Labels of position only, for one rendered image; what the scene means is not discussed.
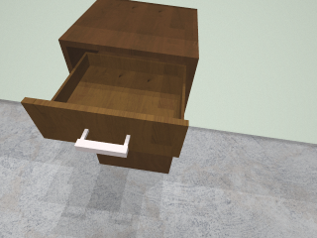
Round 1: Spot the drawer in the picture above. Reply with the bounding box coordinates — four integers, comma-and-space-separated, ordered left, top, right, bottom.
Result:
21, 52, 189, 158

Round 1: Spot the handle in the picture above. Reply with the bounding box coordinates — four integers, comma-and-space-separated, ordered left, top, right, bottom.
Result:
74, 129, 131, 158

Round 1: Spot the cabinet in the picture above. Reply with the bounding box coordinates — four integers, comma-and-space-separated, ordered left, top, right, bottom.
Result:
58, 0, 199, 174

